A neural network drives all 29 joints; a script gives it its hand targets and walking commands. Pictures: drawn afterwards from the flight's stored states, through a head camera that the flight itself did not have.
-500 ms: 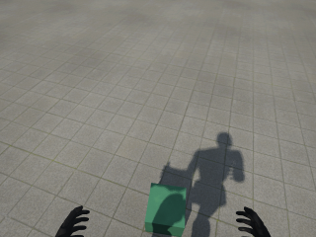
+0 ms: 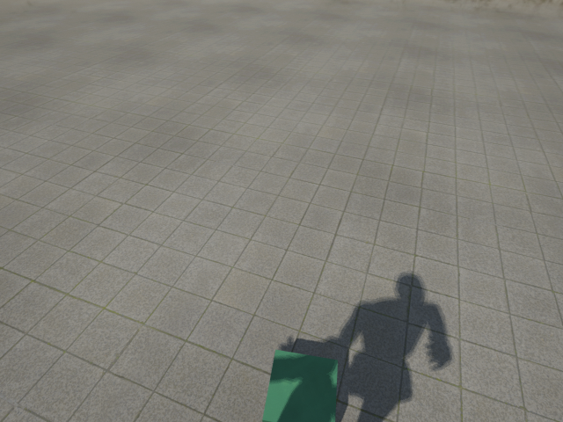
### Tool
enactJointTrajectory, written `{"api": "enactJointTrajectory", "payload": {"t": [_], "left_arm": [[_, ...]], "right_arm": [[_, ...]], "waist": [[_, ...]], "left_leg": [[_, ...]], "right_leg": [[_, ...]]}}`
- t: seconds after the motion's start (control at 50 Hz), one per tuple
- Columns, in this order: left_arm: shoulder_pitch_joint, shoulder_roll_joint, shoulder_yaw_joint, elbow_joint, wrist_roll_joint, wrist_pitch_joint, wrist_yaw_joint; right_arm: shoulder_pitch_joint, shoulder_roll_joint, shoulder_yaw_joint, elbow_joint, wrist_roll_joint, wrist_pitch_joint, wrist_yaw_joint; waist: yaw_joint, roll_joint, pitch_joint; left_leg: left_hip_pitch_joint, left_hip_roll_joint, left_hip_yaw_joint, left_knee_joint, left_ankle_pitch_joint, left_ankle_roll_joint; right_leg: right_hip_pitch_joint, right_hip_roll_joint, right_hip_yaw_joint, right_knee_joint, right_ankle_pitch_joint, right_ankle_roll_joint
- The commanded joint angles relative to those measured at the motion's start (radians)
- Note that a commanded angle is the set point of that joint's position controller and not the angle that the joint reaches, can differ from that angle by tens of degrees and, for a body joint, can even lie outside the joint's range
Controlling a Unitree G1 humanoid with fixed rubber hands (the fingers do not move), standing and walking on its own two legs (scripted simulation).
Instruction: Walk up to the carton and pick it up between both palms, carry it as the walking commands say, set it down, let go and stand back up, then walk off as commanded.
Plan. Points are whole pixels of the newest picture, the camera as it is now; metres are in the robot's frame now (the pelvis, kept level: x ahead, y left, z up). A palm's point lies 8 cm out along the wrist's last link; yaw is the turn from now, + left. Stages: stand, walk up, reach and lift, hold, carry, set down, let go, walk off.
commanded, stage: stand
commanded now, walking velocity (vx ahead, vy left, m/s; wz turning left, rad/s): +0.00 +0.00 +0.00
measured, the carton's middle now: (301, 400) +0.44 -0.06 -0.69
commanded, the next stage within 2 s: walk off in 1.26 s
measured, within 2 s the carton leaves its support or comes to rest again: neither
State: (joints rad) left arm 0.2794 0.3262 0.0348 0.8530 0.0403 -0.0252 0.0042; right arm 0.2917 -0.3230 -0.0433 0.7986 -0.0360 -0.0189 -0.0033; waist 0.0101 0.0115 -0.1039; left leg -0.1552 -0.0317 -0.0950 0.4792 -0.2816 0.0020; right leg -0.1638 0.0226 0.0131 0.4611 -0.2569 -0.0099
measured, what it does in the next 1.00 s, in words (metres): stands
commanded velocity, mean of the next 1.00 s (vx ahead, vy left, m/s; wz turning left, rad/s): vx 0.00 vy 0.00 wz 0.00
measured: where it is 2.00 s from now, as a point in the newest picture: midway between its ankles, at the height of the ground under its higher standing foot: outside the picture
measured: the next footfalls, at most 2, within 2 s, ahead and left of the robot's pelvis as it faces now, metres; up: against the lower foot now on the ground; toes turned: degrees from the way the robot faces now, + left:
right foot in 1.94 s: -0.12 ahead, -0.11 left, +0.00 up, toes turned -23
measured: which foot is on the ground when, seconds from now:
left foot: down 0.00-1.00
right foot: down 0.00-1.00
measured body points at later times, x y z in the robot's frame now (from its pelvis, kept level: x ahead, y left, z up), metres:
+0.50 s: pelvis -0.03 +0.01 +0.00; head -0.07 +0.00 +0.45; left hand +0.04 +0.30 -0.12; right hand +0.06 -0.29 -0.12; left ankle -0.01 +0.12 -0.74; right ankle +0.00 -0.11 -0.74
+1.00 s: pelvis -0.03 +0.01 +0.00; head -0.06 +0.01 +0.45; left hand +0.02 +0.31 -0.12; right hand +0.04 -0.30 -0.12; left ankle -0.01 +0.12 -0.74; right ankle +0.00 -0.12 -0.74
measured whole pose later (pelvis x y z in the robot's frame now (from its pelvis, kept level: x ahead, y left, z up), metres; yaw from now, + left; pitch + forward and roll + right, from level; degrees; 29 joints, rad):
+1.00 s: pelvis -0.03 +0.01 +0.00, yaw +0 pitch -4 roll +0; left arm 0.21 0.36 0.00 1.07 0.02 -0.02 0.00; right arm 0.20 -0.37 0.00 1.05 -0.01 -0.02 0.00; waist 0.01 0.00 0.01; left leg -0.14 -0.04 -0.09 0.41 -0.20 0.01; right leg -0.16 0.01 0.03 0.41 -0.18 0.01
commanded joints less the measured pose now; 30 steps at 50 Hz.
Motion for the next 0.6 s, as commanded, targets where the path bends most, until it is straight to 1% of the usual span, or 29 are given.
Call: {"api": "enactJointTrajectory", "payload": {"t": [0.0,0.02,0.04,0.06,0.08,0.1,0.12,0.14,0.16,0.18,0.2,0.22,0.24,0.26,0.28,0.3,0.32,0.34,0.36,0.38,0.4,0.42,0.44,0.46,0.48,0.52,0.54,0.56,0.58], "left_arm": [[-0.072,0.184,0.042,-0.065,-0.003,-0.034,0.003],[-0.084,0.177,0.042,-0.062,-0.001,-0.03,0.008],[-0.061,0.181,0.046,-0.054,-0.004,-0.029,0.006],[-0.062,0.171,0.036,-0.049,-0.003,-0.026,0.004],[-0.052,0.189,0.045,-0.04,-0.005,-0.029,0.003],[-0.064,0.195,0.04,-0.03,-0.003,-0.03,0.008],[-0.085,0.192,0.039,-0.024,-0.007,-0.027,0.004],[-0.087,0.192,0.04,-0.033,-0.01,-0.032,0.001],[-0.086,0.199,0.037,-0.022,-0.009,-0.031,0.001],[-0.07,0.2,0.039,-0.008,-0.015,-0.027,0.003],[-0.07,0.19,0.033,0.0,-0.015,-0.024,0.0],[-0.075,0.2,0.034,0.011,-0.012,-0.022,0.002],[-0.062,0.205,0.034,0.018,-0.013,-0.029,0.003],[-0.065,0.198,0.032,0.018,-0.012,-0.027,0.002],[-0.051,0.193,0.03,0.022,-0.013,-0.026,0.004],[-0.067,0.202,0.024,0.031,-0.015,-0.026,0.0],[-0.069,0.196,0.029,0.031,-0.012,-0.024,0.005],[-0.07,0.195,0.024,0.037,-0.015,-0.026,0.005],[-0.078,0.187,0.02,0.044,-0.014,-0.025,0.002],[-0.091,0.191,0.022,0.041,-0.017,-0.021,0.002],[-0.069,0.185,0.017,0.055,-0.019,-0.019,0.002],[-0.091,0.211,0.026,0.06,-0.012,-0.021,0.004],[-0.066,0.221,0.024,0.069,-0.015,-0.022,0.002],[-0.082,0.214,0.022,0.076,-0.02,-0.019,0.005],[-0.074,0.206,0.019,0.075,-0.021,-0.024,0.005],[-0.082,0.218,0.018,0.086,-0.023,-0.021,0.005],[-0.086,0.222,0.018,0.092,-0.019,-0.027,0.003],[-0.094,0.227,0.021,0.088,-0.016,-0.024,0.001],[-0.082,0.208,0.019,0.098,-0.019,-0.03,0.005]], "right_arm": [[-0.077,-0.184,-0.041,-0.072,0.002,-0.034,-0.013],[-0.095,-0.197,-0.045,-0.065,-0.005,-0.035,-0.008],[-0.081,-0.202,-0.044,-0.06,-0.001,-0.035,-0.006],[-0.109,-0.204,-0.043,-0.056,0.0,-0.037,-0.007],[-0.092,-0.205,-0.042,-0.052,0.001,-0.036,-0.008],[-0.093,-0.196,-0.038,-0.036,0.002,-0.031,-0.005],[-0.085,-0.187,-0.03,-0.028,0.002,-0.034,-0.008],[-0.086,-0.185,-0.027,-0.015,0.006,-0.033,-0.01],[-0.079,-0.193,-0.028,-0.008,0.007,-0.037,-0.007],[-0.085,-0.194,-0.027,-0.005,0.0,-0.037,-0.004],[-0.107,-0.202,-0.031,-0.009,0.004,-0.041,-0.008],[-0.083,-0.191,-0.026,0.011,0.006,-0.042,-0.003],[-0.089,-0.199,-0.027,0.015,0.009,-0.04,-0.005],[-0.093,-0.194,-0.021,0.029,0.008,-0.043,-0.005],[-0.071,-0.199,-0.021,0.036,0.005,-0.038,-0.011],[-0.095,-0.216,-0.024,0.038,0.013,-0.036,-0.01],[-0.095,-0.211,-0.021,0.044,0.008,-0.035,-0.008],[-0.103,-0.208,-0.02,0.045,0.015,-0.032,-0.008],[-0.11,-0.196,-0.013,0.058,0.014,-0.033,-0.01],[-0.106,-0.212,-0.017,0.059,0.012,-0.038,-0.008],[-0.117,-0.205,-0.015,0.066,0.01,-0.039,-0.009],[-0.14,-0.211,-0.014,0.068,0.005,-0.035,-0.007],[-0.107,-0.233,-0.02,0.085,0.013,-0.031,-0.006],[-0.101,-0.215,-0.013,0.087,0.013,-0.031,-0.007],[-0.088,-0.211,-0.012,0.106,0.019,-0.028,-0.005],[-0.096,-0.225,-0.013,0.114,0.021,-0.026,-0.006],[-0.112,-0.233,-0.012,0.117,0.023,-0.027,-0.006],[-0.115,-0.229,-0.011,0.12,0.023,-0.024,-0.003],[-0.109,-0.222,-0.009,0.12,0.018,-0.025,-0.001]], "waist": [[-0.004,0.001,0.1],[0.009,-0.01,0.106],[0.008,-0.004,0.116],[0.009,-0.027,0.124],[0.005,-0.01,0.094],[0.006,-0.008,0.135],[-0.003,-0.025,0.127],[0.001,-0.004,0.122],[-0.001,0.018,0.141],[0.007,0.037,0.136],[0.008,0.012,0.123],[-0.001,-0.004,0.139],[0.001,0.03,0.117],[0.008,-0.009,0.165],[0.002,-0.004,0.133],[-0.001,-0.021,0.104],[0.012,-0.009,0.127],[0.001,-0.011,0.138],[0.003,-0.024,0.116],[0.006,-0.01,0.149],[0.01,-0.009,0.135],[0.01,0.014,0.178],[0.002,-0.008,0.136],[-0.006,-0.026,0.154],[0.003,-0.023,0.175],[-0.011,-0.033,0.148],[0.007,-0.003,0.192],[-0.001,-0.011,0.163],[-0.001,0.0,0.186]], "left_leg": [[-0.084,0.104,-0.118,-0.114,0.088,0.049],[-0.107,0.112,-0.127,-0.121,0.089,0.055],[-0.121,0.103,-0.127,-0.124,0.055,0.05],[-0.112,0.087,-0.11,-0.116,0.046,0.041],[-0.076,0.09,-0.106,-0.107,0.03,0.044],[-0.089,0.091,-0.101,-0.103,0.056,0.044],[-0.098,0.089,-0.104,-0.106,0.045,0.043],[-0.103,0.083,-0.104,-0.122,0.034,0.046],[-0.109,0.096,-0.118,-0.135,0.0,0.05],[-0.104,0.092,-0.121,-0.133,-0.017,0.048],[-0.11,0.11,-0.135,-0.144,0.007,0.053],[-0.113,0.105,-0.128,-0.135,0.043,0.054],[-0.09,0.108,-0.123,-0.131,0.065,0.053],[-0.113,0.1,-0.118,-0.127,0.082,0.052],[-0.094,0.102,-0.12,-0.136,0.076,0.057],[-0.075,0.109,-0.126,-0.142,0.066,0.054],[-0.09,0.097,-0.112,-0.138,0.059,0.047],[-0.095,0.102,-0.112,-0.139,0.071,0.047],[-0.082,0.098,-0.118,-0.144,0.04,0.047],[-0.116,0.105,-0.12,-0.157,0.011,0.051],[-0.105,0.098,-0.121,-0.158,-0.002,0.05],[-0.118,0.092,-0.117,-0.148,-0.016,0.052],[-0.079,0.096,-0.115,-0.152,-0.004,0.047],[-0.078,0.097,-0.118,-0.147,0.019,0.051],[-0.097,0.105,-0.127,-0.161,-0.012,0.054],[-0.089,0.112,-0.127,-0.164,-0.032,0.051],[-0.112,0.102,-0.126,-0.167,-0.039,0.054],[-0.091,0.105,-0.127,-0.169,-0.045,0.053],[-0.104,0.099,-0.115,-0.168,-0.015,0.051]], "right_leg": [[-0.037,-0.093,0.104,-0.078,0.093,-0.023],[-0.025,-0.09,0.099,-0.062,0.12,-0.022],[-0.019,-0.092,0.106,-0.07,0.107,-0.022],[-0.036,-0.091,0.111,-0.093,0.07,-0.019],[-0.046,-0.101,0.129,-0.098,0.052,-0.023],[-0.066,-0.105,0.135,-0.112,0.04,-0.03],[-0.048,-0.11,0.129,-0.11,0.032,-0.028],[-0.038,-0.107,0.127,-0.094,0.056,-0.025],[-0.059,-0.106,0.14,-0.103,0.023,-0.024],[-0.043,-0.095,0.119,-0.098,0.034,-0.025],[-0.026,-0.102,0.117,-0.085,0.082,-0.026],[-0.018,-0.105,0.123,-0.089,0.098,-0.031],[-0.027,-0.105,0.12,-0.085,0.095,-0.033],[-0.038,-0.108,0.127,-0.095,0.096,-0.034],[-0.01,-0.113,0.124,-0.096,0.124,-0.035],[-0.013,-0.11,0.114,-0.086,0.109,-0.028],[-0.006,-0.107,0.123,-0.097,0.076,-0.028],[-0.028,-0.106,0.122,-0.103,0.054,-0.025],[-0.01,-0.105,0.115,-0.112,0.049,-0.026],[-0.011,-0.108,0.123,-0.11,0.062,-0.028],[-0.001,-0.109,0.123,-0.116,0.043,-0.028],[-0.035,-0.11,0.134,-0.131,0.038,-0.03],[-0.027,-0.112,0.125,-0.133,0.035,-0.031],[-0.034,-0.115,0.131,-0.131,0.038,-0.031],[-0.038,-0.115,0.133,-0.126,0.037,-0.033],[-0.037,-0.116,0.132,-0.137,-0.012,-0.032],[-0.052,-0.115,0.144,-0.14,-0.032,-0.033],[-0.044,-0.108,0.139,-0.145,-0.025,-0.032],[-0.029,-0.116,0.143,-0.138,-0.018,-0.034]]}}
